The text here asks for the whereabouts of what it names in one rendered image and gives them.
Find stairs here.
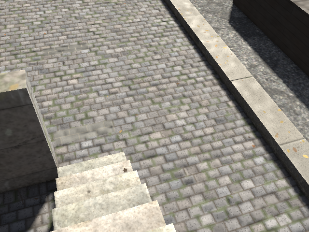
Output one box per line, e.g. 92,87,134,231
50,152,176,232

